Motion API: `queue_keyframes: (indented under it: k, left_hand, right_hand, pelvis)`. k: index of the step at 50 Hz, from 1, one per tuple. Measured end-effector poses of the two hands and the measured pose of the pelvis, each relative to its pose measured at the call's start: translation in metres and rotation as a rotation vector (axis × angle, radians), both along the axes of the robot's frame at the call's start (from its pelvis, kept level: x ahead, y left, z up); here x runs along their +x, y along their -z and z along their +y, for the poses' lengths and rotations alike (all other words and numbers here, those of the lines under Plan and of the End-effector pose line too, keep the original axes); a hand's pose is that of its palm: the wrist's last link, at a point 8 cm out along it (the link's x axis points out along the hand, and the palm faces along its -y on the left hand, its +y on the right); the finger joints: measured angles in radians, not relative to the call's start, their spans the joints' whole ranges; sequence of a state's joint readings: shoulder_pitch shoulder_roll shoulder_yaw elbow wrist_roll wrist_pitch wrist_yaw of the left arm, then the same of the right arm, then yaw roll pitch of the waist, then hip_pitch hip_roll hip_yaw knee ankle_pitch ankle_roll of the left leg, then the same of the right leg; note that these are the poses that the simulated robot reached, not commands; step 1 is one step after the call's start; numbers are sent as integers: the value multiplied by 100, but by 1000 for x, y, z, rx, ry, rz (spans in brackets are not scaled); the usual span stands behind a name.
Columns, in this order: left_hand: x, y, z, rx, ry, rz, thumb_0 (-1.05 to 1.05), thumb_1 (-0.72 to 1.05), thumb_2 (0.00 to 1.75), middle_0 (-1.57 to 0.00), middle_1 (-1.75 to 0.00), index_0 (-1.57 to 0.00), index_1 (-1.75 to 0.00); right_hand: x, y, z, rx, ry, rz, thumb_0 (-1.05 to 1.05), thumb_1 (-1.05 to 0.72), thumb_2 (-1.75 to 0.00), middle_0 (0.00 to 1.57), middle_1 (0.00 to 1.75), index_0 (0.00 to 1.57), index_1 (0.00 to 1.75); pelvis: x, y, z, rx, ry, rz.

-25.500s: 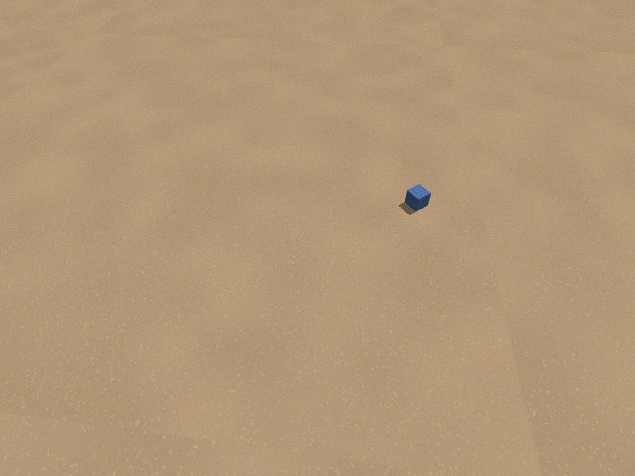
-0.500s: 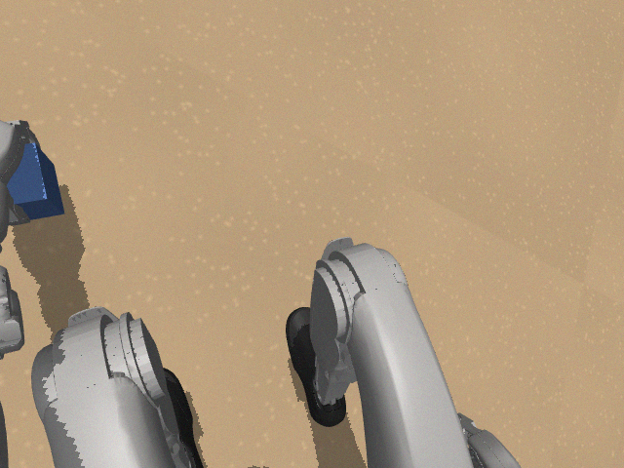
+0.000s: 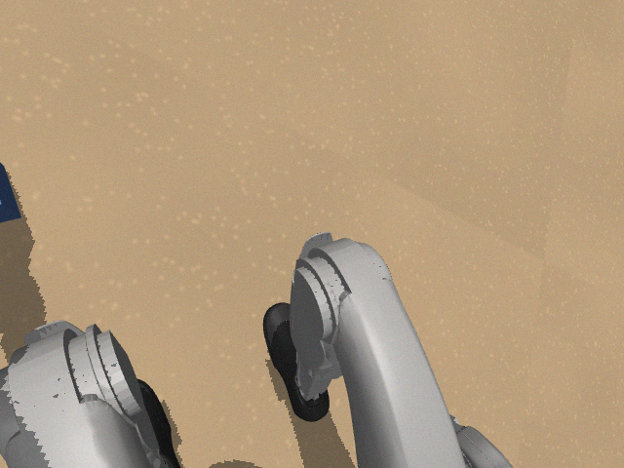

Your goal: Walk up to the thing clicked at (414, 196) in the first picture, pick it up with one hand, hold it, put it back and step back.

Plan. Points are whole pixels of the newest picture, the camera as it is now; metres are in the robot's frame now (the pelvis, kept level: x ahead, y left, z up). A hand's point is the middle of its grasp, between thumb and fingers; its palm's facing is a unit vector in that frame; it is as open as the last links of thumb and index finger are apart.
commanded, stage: rest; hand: left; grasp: from above
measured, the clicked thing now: out of the picture +0.49 +0.28 -0.25
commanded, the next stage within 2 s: open in 0.50 s
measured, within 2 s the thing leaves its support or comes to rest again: neither
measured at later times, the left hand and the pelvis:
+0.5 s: hand out of the picture +0.48 +0.29 -0.22, palm faces -0.45 -0.11 -0.88, open 10.4 cm; pelvis +0.00 +0.00 +0.00, yaw -1 degrees
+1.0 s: hand out of the picture +0.48 +0.28 -0.23, palm faces -0.43 -0.10 -0.90, open 12.1 cm; pelvis +0.00 +0.00 +0.00, yaw -2 degrees
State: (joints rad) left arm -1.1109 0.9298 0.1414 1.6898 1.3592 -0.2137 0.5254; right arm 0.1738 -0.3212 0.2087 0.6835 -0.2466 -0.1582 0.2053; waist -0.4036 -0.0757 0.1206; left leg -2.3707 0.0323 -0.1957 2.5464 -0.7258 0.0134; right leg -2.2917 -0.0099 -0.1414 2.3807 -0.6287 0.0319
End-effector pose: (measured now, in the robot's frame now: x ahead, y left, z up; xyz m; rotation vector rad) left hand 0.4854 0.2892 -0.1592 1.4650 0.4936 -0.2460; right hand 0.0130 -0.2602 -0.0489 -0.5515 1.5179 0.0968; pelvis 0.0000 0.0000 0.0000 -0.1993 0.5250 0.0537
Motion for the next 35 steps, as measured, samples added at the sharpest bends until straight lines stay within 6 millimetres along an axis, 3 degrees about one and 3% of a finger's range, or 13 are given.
queue_keyframes:
  k: [35]
  left_hand:
    - [0, 6, 2, 12, 15, 5, -1, -7, 55, -66, -62, -69, -57]
  right_hand:
    - [9, -8, 14, 48, -88, -23, 0, -91, -90, 20, 30, 20, 30]
  pelvis:
    - [-3, -4, 2, -27, 13, -25]
